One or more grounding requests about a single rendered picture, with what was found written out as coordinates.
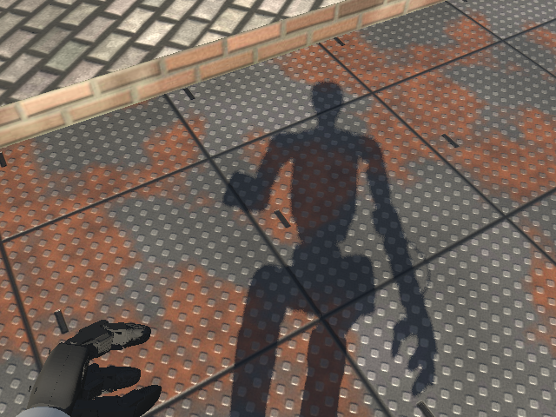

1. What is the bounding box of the left robot hand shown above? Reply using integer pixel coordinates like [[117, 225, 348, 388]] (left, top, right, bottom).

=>
[[26, 320, 162, 417]]

